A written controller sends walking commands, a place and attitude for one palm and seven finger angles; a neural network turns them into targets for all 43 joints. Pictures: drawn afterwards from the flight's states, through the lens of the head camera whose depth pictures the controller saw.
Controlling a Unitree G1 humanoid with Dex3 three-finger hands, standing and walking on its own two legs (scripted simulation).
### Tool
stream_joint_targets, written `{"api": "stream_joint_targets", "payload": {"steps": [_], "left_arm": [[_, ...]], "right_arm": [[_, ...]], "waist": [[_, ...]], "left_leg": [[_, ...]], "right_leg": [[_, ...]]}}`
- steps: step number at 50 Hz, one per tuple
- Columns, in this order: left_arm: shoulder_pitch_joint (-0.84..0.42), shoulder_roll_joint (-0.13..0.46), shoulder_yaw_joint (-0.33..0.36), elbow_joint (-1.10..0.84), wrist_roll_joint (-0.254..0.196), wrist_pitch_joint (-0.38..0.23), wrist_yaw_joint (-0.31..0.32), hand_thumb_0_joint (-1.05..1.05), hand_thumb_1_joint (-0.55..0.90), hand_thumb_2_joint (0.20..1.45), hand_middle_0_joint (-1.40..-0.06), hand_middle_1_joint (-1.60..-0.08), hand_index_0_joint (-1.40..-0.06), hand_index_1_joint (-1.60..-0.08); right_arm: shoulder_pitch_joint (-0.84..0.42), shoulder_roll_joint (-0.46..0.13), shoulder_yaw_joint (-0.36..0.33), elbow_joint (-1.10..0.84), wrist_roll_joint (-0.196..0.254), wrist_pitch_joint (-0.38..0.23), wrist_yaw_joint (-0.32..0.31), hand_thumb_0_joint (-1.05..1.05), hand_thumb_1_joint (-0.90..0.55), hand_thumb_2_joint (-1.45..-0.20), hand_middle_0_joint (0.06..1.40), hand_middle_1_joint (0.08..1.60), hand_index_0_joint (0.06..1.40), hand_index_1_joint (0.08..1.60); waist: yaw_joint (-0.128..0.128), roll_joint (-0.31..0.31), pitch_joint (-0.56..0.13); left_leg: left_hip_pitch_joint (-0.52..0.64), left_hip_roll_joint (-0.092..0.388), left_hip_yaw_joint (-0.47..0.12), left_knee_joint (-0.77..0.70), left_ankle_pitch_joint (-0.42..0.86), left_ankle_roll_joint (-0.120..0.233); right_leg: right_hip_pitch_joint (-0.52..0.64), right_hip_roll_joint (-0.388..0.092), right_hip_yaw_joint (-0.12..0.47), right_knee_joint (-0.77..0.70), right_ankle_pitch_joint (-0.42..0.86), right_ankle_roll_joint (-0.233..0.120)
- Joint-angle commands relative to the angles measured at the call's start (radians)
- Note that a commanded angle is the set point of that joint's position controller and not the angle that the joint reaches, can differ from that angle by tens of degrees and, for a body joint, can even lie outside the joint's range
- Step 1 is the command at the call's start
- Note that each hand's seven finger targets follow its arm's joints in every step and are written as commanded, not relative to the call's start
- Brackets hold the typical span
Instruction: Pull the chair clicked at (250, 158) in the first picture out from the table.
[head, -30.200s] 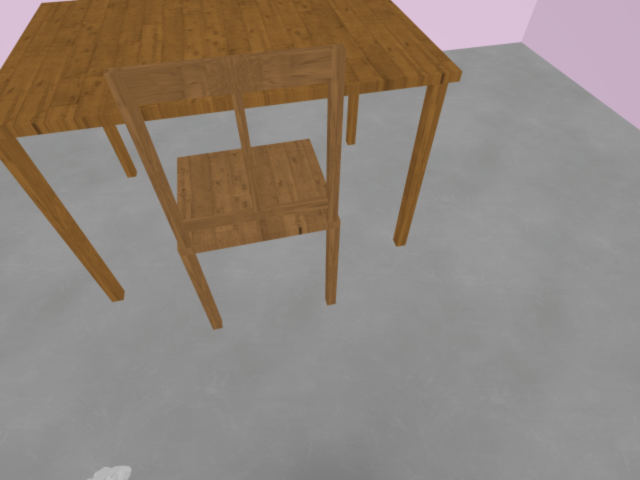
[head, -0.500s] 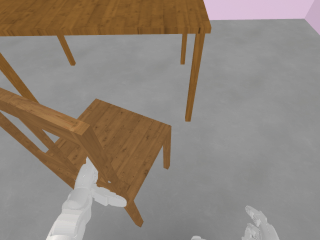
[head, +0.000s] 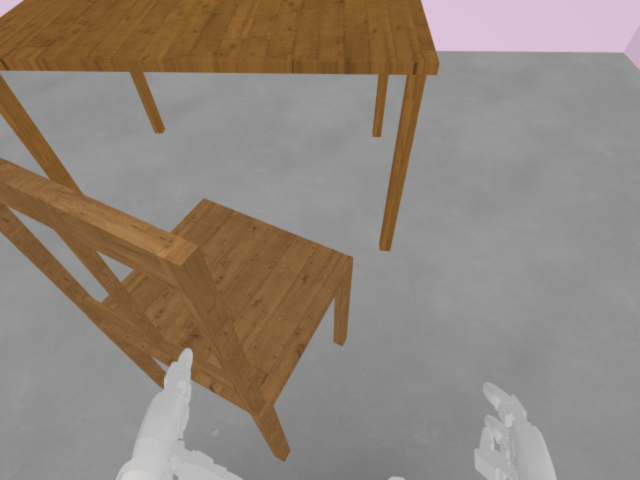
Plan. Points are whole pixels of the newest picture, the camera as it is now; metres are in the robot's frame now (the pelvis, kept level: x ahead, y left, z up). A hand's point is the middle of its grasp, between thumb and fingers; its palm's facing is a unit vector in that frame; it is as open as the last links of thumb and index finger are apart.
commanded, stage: draw the fingers out of the gap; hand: left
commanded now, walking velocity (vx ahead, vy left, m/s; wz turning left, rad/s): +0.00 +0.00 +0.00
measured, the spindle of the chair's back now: (118, 293) +0.38 +0.31 -0.02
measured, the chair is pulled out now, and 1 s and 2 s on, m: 0.45 0.45 0.45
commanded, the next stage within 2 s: draw the hand back to the body in 0.22 s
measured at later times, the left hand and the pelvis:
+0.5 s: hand (190, 462) +0.16 +0.14 +0.02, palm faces +0.06 -1.00 -0.05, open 17.5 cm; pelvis -0.01 +0.00 -0.02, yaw +0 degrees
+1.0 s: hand (100, 438) +0.16 +0.20 +0.09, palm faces +0.19 -0.92 -0.35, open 16.4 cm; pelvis -0.01 +0.00 +0.02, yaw -1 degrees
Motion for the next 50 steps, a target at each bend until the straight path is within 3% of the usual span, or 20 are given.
{"api": "stream_joint_targets", "payload": {"steps": [1, 5, 8, 10, 17, 18, 20, 23, 28, 31, 32, 34, 35, 37, 42, 43, 44, 45, 47, 50], "left_arm": [[0.054, 0.074, 0.043, -0.243, 0.014, -0.034, 0.021, 0.0, -0.55, 0.2, 0.0, 0.0, 0.0, 0.0], [0.086, 0.068, 0.024, -0.279, 0.02, -0.02, 0.023, 0.0, -0.55, 0.2, 0.0, 0.0, 0.0, 0.0], [0.141, 0.081, 0.049, -0.312, 0.014, -0.027, 0.021, 0.0, -0.55, 0.2, 0.0, 0.0, 0.0, 0.0], [0.154, 0.087, 0.044, -0.333, 0.018, -0.031, 0.018, 0.0, -0.55, 0.2, 0.0, 0.0, 0.0, 0.0], [0.287, 0.059, 0.021, -0.371, 0.011, -0.05, -0.005, 0.0, -0.55, 0.2, 0.0, 0.0, 0.0, 0.0], [0.163, 0.003, 0.019, -0.522, -0.082, -0.188, -0.026, 0.0, -0.55, 0.2, 0.0, 0.0, 0.0, 0.0], [0.218, 0.091, 0.108, -0.475, -0.091, -0.297, -0.046, 0.0, -0.55, 0.2, 0.0, 0.0, 0.0, 0.0], [0.248, 0.083, 0.119, -0.488, -0.113, -0.427, -0.093, 0.0, -0.55, 0.2, 0.0, 0.0, 0.0, 0.0], [0.265, 0.091, 0.165, -0.4, -0.154, -0.611, -0.213, 0.0, -0.55, 0.2, 0.0, 0.0, 0.0, 0.0], [0.304, 0.132, 0.218, -0.43, -0.186, -0.543, -0.256, 0.0, -0.55, 0.2, 0.0, 0.0, 0.0, 0.0], [0.308, 0.141, 0.238, -0.443, -0.203, -0.509, -0.257, 0.0, -0.55, 0.2, 0.0, 0.0, 0.0, 0.0], [0.259, 0.155, 0.261, -0.494, -0.224, -0.467, -0.249, 0.0, -0.55, 0.2, 0.0, 0.0, 0.0, 0.0], [0.238, 0.18, 0.289, -0.494, -0.229, -0.457, -0.241, 0.0, -0.55, 0.2, 0.0, 0.0, 0.0, 0.0], [0.242, 0.169, 0.289, -0.522, -0.24, -0.459, -0.235, 0.0, -0.55, 0.2, 0.0, 0.0, 0.0, 0.0], [0.195, 0.197, 0.318, -0.496, -0.253, -0.451, -0.258, 0.0, -0.369, 0.287, -0.025, -0.037, -0.025, -0.037], [0.26, 0.383, 0.401, -0.483, -0.079, -0.347, -0.091, 0.0, -0.332, 0.305, -0.03, -0.045, -0.03, -0.045], [0.28, 0.254, 0.313, -0.553, -0.06, -0.301, -0.03, 0.0, -0.296, 0.322, -0.035, -0.053, -0.035, -0.053], [0.259, 0.246, 0.296, -0.564, -0.038, -0.265, 0.013, 0.0, -0.26, 0.34, -0.04, -0.06, -0.04, -0.06], [0.282, 0.232, 0.28, -0.567, -0.022, -0.229, 0.063, 0.0, -0.188, 0.375, -0.05, -0.075, -0.05, -0.075], [0.216, 0.279, 0.31, -0.59, -0.004, -0.215, 0.104, 0.0, -0.079, 0.428, -0.065, -0.097, -0.065, -0.097]], "right_arm": [[-0.047, -0.102, -0.048, -0.169, -0.001, -0.049, -0.011, 0.0, -0.9, -0.9, 0.2, 0.3, 0.2, 0.3], [-0.053, -0.1, -0.045, -0.183, -0.001, -0.042, -0.017, 0.0, -0.9, -0.9, 0.2, 0.3, 0.2, 0.3], [-0.05, -0.091, -0.047, -0.19, 0.0, -0.042, -0.023, 0.0, -0.9, -0.9, 0.2, 0.3, 0.2, 0.3], [-0.053, -0.091, -0.049, -0.192, 0.0, -0.043, -0.026, 0.0, -0.9, -0.9, 0.2, 0.3, 0.2, 0.3], [-0.055, -0.082, -0.058, -0.195, 0.004, -0.058, -0.031, 0.0, -0.9, -0.9, 0.2, 0.3, 0.2, 0.3], [-0.043, -0.078, -0.055, -0.184, 0.0, -0.086, -0.032, 0.0, -0.9, -0.9, 0.2, 0.3, 0.2, 0.3], [-0.039, -0.078, -0.069, -0.139, 0.0, -0.111, -0.03, 0.0, -0.9, -0.9, 0.2, 0.3, 0.2, 0.3], [-0.047, -0.064, -0.077, -0.121, 0.009, -0.131, -0.012, 0.0, -0.9, -0.9, 0.2, 0.3, 0.2, 0.3], [-0.104, -0.056, -0.087, -0.103, 0.018, -0.126, 0.019, 0.0, -0.9, -0.9, 0.2, 0.3, 0.2, 0.3], [-0.129, -0.063, -0.085, -0.149, 0.037, -0.104, 0.015, 0.0, -0.9, -0.9, 0.2, 0.3, 0.2, 0.3], [-0.129, -0.061, -0.082, -0.156, 0.04, -0.095, 0.008, 0.0, -0.9, -0.9, 0.2, 0.3, 0.2, 0.3], [-0.128, -0.059, -0.075, -0.161, 0.044, -0.091, -0.008, 0.0, -0.9, -0.9, 0.2, 0.3, 0.2, 0.3], [-0.132, -0.061, -0.071, -0.151, 0.044, -0.094, -0.015, 0.0, -0.9, -0.9, 0.2, 0.3, 0.2, 0.3], [-0.114, -0.056, -0.067, -0.138, 0.044, -0.108, -0.021, 0.0, -0.9, -0.9, 0.2, 0.3, 0.2, 0.3], [-0.106, -0.065, -0.059, -0.102, 0.048, -0.147, -0.027, 0.0, -0.9, -0.9, 0.2, 0.3, 0.2, 0.3], [-0.091, -0.057, -0.072, -0.114, 0.025, -0.098, -0.051, 0.0, -0.9, -0.9, 0.2, 0.3, 0.2, 0.3], [-0.091, -0.04, -0.057, -0.146, 0.02, -0.085, -0.052, 0.0, -0.9, -0.9, 0.2, 0.3, 0.2, 0.3], [-0.096, -0.04, -0.056, -0.133, 0.021, -0.073, -0.053, 0.0, -0.9, -0.9, 0.2, 0.3, 0.2, 0.3], [-0.107, -0.039, -0.049, -0.123, 0.015, -0.051, -0.056, 0.0, -0.9, -0.9, 0.2, 0.3, 0.2, 0.3], [-0.118, -0.055, -0.044, -0.106, 0.007, -0.048, -0.064, 0.0, -0.9, -0.9, 0.2, 0.3, 0.2, 0.3]], "waist": [[0.0, -0.039, -0.146], [-0.008, -0.053, -0.107], [0.002, -0.062, -0.13], [0.0, -0.034, -0.121], [0.006, -0.039, -0.122], [-0.02, -0.068, -0.1], [0.01, -0.026, -0.136], [0.018, 0.009, -0.153], [0.028, -0.033, -0.112], [0.047, 0.004, -0.153], [0.046, -0.037, -0.154], [0.036, -0.05, -0.124], [0.038, -0.04, -0.113], [0.037, -0.029, -0.103], [0.027, -0.021, -0.069], [0.11, 0.011, -0.098], [0.072, 0.014, -0.041], [0.067, 0.042, -0.02], [0.066, 0.009, 0.02], [0.064, -0.043, 0.033]], "left_leg": [[0.033, -0.013, 0.027, -0.119, 0.353, 0.028], [0.003, -0.015, 0.026, -0.108, 0.312, 0.032], [-0.001, -0.017, 0.029, -0.102, 0.297, 0.032], [-0.008, -0.017, 0.027, -0.098, 0.3, 0.032], [-0.017, -0.018, 0.024, -0.083, 0.299, 0.033], [-0.038, -0.023, 0.018, -0.039, 0.309, 0.028], [-0.039, -0.019, 0.017, -0.03, 0.326, 0.021], [-0.032, -0.015, 0.023, -0.018, 0.328, 0.012], [-0.139, -0.009, 0.025, 0.015, 0.216, 0.014], [-0.099, -0.01, 0.034, -0.034, 0.175, 0.023], [-0.102, -0.01, 0.031, -0.045, 0.165, 0.026], [-0.094, -0.01, 0.027, -0.059, 0.151, 0.03], [-0.09, -0.009, 0.02, -0.066, 0.151, 0.031], [-0.048, -0.006, 0.016, -0.085, 0.185, 0.031], [0.007, -0.003, 0.012, -0.125, 0.195, 0.029], [0.044, 0.016, 0.026, -0.204, 0.19, 0.019], [0.062, 0.006, 0.033, -0.229, 0.184, 0.019], [0.082, 0.007, 0.038, -0.239, 0.185, 0.021], [0.131, 0.011, 0.039, -0.268, 0.214, 0.025], [0.197, 0.015, 0.033, -0.316, 0.258, 0.029]], "right_leg": [[0.175, 0.011, -0.009, -0.116, 0.265, -0.002], [0.148, 0.013, -0.006, -0.118, 0.226, -0.001], [0.156, 0.014, -0.004, -0.115, 0.212, 0.0], [0.147, 0.013, -0.002, -0.112, 0.208, -0.004], [0.125, 0.015, -0.01, -0.098, 0.199, -0.004], [0.071, 0.022, -0.03, -0.074, 0.226, -0.003], [0.077, 0.023, -0.021, -0.049, 0.227, -0.012], [0.056, 0.025, -0.019, -0.022, 0.213, -0.014], [0.022, 0.022, 0.008, -0.003, 0.111, -0.014], [0.104, 0.017, 0.024, -0.054, 0.054, -0.011], [0.132, 0.016, 0.025, -0.073, 0.039, -0.006], [0.139, 0.017, 0.029, -0.104, 0.012, 0.001], [0.141, 0.021, 0.028, -0.116, 0.003, -0.002], [0.151, 0.023, 0.016, -0.127, 0.048, -0.002], [0.182, 0.022, 0.016, -0.179, 0.066, 0.003], [0.271, -0.004, 0.079, -0.222, 0.065, -0.021], [0.267, -0.011, 0.054, -0.246, 0.066, -0.013], [0.282, -0.01, 0.055, -0.268, 0.065, -0.015], [0.305, -0.007, 0.032, -0.289, 0.103, -0.012], [0.362, -0.004, 0.022, -0.335, 0.155, -0.009]]}}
